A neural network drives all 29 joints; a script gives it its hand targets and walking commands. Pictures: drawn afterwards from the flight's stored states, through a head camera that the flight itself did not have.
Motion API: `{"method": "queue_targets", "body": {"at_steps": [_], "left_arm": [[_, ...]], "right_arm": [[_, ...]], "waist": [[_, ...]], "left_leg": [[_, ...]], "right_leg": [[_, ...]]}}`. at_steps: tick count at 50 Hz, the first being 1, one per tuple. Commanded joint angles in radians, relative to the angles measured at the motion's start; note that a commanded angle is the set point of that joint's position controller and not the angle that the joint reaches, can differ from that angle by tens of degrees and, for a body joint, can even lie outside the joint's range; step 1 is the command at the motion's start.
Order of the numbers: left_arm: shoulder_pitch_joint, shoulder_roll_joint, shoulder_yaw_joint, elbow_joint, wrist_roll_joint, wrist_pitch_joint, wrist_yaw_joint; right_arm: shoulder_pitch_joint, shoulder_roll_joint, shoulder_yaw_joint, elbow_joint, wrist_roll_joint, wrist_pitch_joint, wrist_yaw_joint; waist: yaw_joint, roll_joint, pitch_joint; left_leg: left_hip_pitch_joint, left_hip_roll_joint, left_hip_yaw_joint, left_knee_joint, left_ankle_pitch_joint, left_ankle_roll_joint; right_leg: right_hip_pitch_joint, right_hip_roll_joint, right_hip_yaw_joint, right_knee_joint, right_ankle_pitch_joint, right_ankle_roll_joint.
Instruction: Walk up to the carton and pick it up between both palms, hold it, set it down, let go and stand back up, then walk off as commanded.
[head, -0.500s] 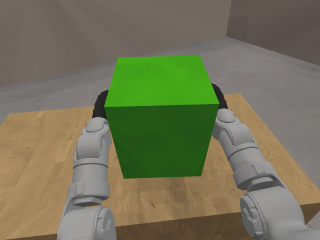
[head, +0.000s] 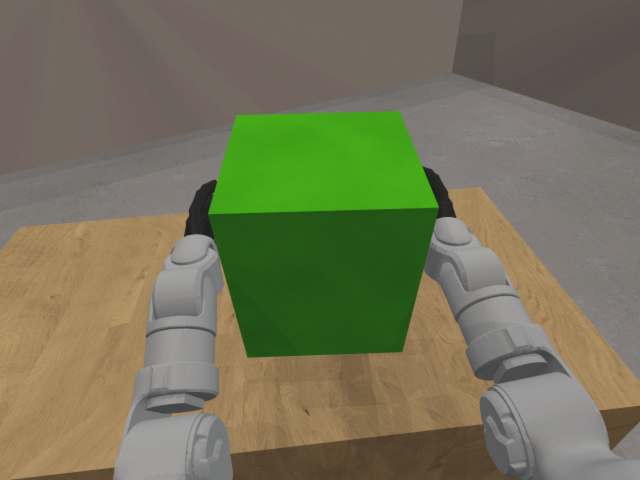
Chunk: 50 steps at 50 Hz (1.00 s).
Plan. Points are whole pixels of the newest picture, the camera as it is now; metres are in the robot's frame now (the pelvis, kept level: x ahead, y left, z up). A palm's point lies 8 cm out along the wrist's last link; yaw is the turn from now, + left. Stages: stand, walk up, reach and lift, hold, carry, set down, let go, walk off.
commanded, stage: hold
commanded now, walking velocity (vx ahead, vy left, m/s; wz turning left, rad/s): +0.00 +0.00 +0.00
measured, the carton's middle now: (321, 237) +0.38 +0.00 +0.17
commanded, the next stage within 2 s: set down in 1.42 s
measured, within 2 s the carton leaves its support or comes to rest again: neither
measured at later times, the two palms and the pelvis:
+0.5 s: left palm (202, 241) +0.37 +0.15 +0.18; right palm (438, 224) +0.38 -0.15 +0.18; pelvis +0.00 +0.00 +0.00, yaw +0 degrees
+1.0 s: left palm (202, 241) +0.37 +0.15 +0.18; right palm (438, 224) +0.38 -0.15 +0.18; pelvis +0.00 +0.00 +0.00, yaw +0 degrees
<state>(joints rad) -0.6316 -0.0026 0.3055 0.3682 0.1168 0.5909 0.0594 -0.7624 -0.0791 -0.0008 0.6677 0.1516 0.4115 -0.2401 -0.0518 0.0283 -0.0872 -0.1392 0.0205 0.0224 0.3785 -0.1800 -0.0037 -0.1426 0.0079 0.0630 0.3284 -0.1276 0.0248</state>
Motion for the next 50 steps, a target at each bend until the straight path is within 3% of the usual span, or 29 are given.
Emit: {"method": "queue_targets", "body": {"at_steps": [1, 50], "left_arm": [[-0.846, -0.691, -0.518, -0.235, -0.049, -0.045, -0.130], [-0.843, -0.690, -0.518, -0.232, -0.048, -0.043, -0.130]], "right_arm": [[-0.777, 0.792, 0.360, -0.401, 0.196, -0.077, 0.123], [-0.778, 0.788, 0.361, -0.402, 0.197, -0.077, 0.122]], "waist": [[-0.003, -0.065, -0.370], [-0.003, -0.068, -0.367]], "left_leg": [[0.093, -0.068, -0.032, -0.040, 0.141, -0.010], [0.095, -0.068, -0.032, -0.041, 0.140, -0.009]], "right_leg": [[0.170, 0.073, -0.099, -0.049, 0.079, 0.029], [0.173, 0.072, -0.098, -0.049, 0.081, 0.030]]}}
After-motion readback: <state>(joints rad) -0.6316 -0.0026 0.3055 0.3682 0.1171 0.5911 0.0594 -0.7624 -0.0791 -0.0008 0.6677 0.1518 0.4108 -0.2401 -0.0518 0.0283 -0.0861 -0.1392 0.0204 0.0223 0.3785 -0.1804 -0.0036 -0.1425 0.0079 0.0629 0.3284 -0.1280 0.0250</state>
